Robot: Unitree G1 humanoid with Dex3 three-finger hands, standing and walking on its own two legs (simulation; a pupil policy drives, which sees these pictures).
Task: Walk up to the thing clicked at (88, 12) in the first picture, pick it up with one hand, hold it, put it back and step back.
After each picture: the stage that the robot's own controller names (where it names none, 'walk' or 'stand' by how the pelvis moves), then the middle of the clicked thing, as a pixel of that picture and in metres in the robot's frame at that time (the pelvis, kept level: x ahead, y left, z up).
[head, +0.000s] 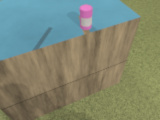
stand; (85, 17) +0.77 -0.01 +0.00
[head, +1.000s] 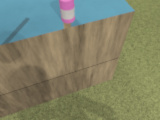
rise first; (67, 8) +0.70 +0.08 +0.03
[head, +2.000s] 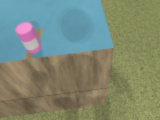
rise first; (29, 38) +0.52 +0.27 +0.02
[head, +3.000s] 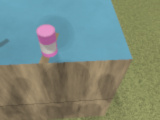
stand; (47, 41) +0.50 +0.15 +0.03
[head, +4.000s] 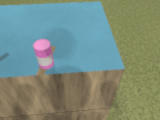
stand; (44, 54) +0.50 +0.18 +0.01
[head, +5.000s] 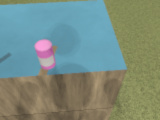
stand; (45, 55) +0.49 +0.17 +0.00
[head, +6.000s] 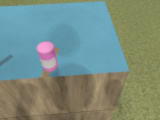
stand; (47, 57) +0.49 +0.17 +0.00
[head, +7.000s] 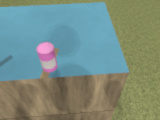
stand; (47, 57) +0.48 +0.17 +0.00
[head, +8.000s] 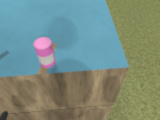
rise first; (45, 53) +0.48 +0.18 +0.00
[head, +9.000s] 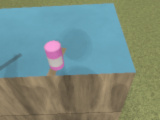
go down; (54, 56) +0.49 +0.17 +0.01
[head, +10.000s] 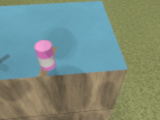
go down; (45, 55) +0.49 +0.16 +0.01
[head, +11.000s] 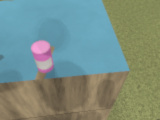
go down; (43, 57) +0.47 +0.15 +0.02
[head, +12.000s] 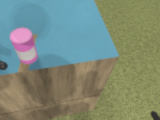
close in; (25, 46) +0.47 +0.17 +0.04
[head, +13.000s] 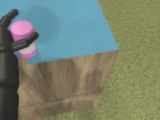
close; (24, 39) +0.49 +0.17 +0.06
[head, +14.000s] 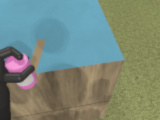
lift; (22, 72) +0.38 +0.20 +0.05
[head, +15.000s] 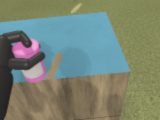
lift; (31, 61) +0.33 +0.17 +0.19
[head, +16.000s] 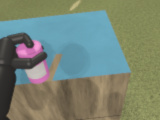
hold; (34, 62) +0.34 +0.16 +0.17
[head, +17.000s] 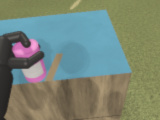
hold; (31, 61) +0.34 +0.17 +0.18
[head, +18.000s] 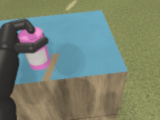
crouch; (35, 49) +0.38 +0.15 +0.19
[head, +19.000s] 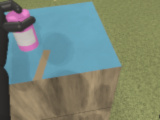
lower; (23, 30) +0.46 +0.17 +0.19
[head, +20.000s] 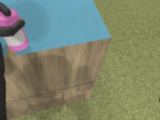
lower; (12, 31) +0.51 +0.17 +0.08
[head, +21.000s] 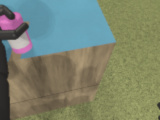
lower; (16, 33) +0.50 +0.17 +0.08
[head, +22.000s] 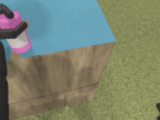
lower; (15, 32) +0.50 +0.18 +0.08
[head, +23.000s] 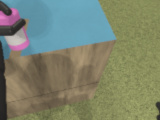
lower; (13, 30) +0.51 +0.18 +0.08
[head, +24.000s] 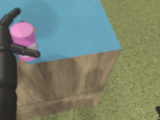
withdraw; (25, 42) +0.47 +0.16 +0.06
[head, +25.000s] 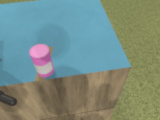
sink last; (42, 61) +0.44 +0.16 +0.04
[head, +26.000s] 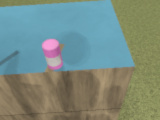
stand; (53, 54) +0.48 +0.17 +0.03
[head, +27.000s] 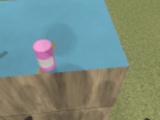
stand; (45, 55) +0.46 +0.17 +0.02
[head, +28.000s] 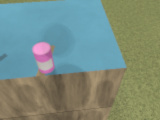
stand; (44, 58) +0.46 +0.17 +0.01
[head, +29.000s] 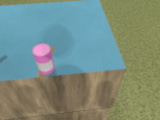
stand; (44, 59) +0.46 +0.17 +0.01
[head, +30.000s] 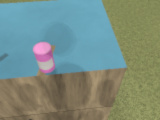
stand; (44, 58) +0.46 +0.18 +0.01
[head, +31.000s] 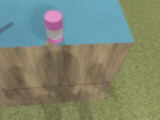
walk; (54, 27) +0.55 +0.12 +0.03
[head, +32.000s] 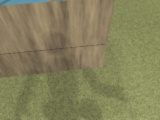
walk; out of the picture +0.89 +0.18 +0.04
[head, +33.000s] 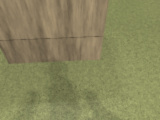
stand; out of the picture +1.16 +0.16 +0.02
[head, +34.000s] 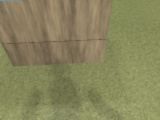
stand; out of the picture +1.15 +0.13 +0.00
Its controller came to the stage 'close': yes
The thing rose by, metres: 0.21
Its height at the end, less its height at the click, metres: +0.00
